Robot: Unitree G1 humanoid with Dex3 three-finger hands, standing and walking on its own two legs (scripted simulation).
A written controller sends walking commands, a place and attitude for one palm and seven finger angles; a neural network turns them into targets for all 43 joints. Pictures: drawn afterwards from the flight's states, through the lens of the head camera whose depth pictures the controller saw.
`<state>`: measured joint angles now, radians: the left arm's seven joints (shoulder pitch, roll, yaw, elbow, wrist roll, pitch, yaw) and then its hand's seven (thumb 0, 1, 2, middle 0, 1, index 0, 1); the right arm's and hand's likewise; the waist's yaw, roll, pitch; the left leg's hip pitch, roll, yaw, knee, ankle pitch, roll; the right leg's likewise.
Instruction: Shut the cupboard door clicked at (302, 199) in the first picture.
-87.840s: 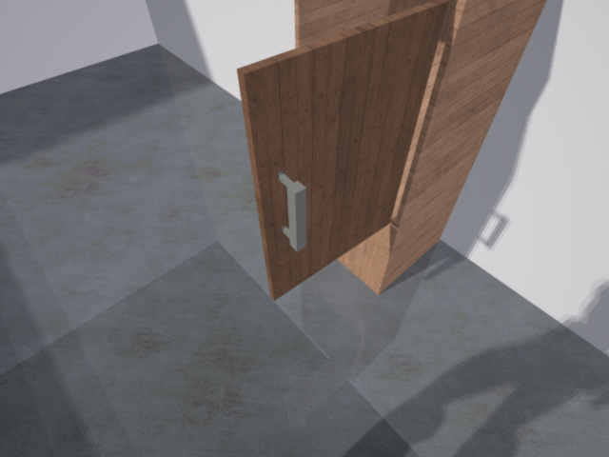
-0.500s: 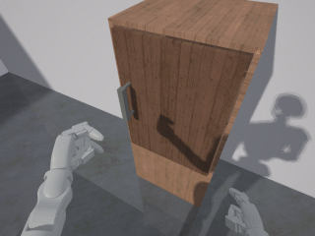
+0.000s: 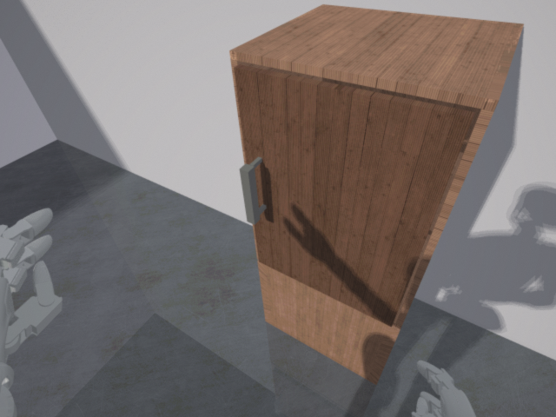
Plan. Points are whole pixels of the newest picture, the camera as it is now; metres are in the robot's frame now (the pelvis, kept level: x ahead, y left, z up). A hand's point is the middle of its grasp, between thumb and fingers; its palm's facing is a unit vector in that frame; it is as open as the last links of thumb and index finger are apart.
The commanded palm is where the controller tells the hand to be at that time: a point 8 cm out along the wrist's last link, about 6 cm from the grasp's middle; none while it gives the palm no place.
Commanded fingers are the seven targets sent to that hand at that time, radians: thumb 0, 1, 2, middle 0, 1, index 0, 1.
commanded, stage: draw the hand back to the body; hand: left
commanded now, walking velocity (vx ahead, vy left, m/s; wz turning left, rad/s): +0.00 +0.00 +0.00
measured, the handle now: (255, 190) +0.60 +0.14 -0.02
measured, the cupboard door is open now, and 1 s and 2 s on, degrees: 0 0 0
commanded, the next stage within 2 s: step back with the hand held close in 0.28 s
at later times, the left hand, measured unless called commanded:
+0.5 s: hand (71, 296) +0.19 +0.25 +0.17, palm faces +0.45 -0.79 -0.41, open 7.4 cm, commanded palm +0.13 +0.29 +0.18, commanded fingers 0.00 0.90 0.90 -0.20 -0.30 -0.20 -0.30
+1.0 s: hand (66, 324) +0.16 +0.25 +0.16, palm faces +0.39 -0.79 -0.46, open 7.4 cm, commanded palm +0.10 +0.29 +0.18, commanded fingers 0.00 0.90 0.90 -0.20 -0.30 -0.20 -0.30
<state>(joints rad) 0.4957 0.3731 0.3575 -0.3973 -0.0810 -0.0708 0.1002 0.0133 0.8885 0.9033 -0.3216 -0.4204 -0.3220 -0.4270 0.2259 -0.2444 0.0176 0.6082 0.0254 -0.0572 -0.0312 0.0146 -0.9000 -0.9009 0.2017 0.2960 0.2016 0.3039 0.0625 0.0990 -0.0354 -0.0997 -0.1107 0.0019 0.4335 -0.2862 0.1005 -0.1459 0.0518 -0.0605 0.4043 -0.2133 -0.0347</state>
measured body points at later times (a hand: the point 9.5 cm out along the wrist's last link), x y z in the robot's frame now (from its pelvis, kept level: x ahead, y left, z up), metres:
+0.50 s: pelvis -0.01 -0.01 +0.00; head -0.03 -0.03 +0.45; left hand +0.16 +0.29 +0.19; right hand +0.16 -0.24 -0.09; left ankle -0.03 +0.03 -0.74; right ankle +0.01 -0.10 -0.74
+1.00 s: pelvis -0.05 +0.00 -0.02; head -0.06 -0.01 +0.43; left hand +0.14 +0.29 +0.18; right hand +0.10 -0.26 -0.09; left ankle -0.03 +0.03 -0.74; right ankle +0.01 -0.10 -0.74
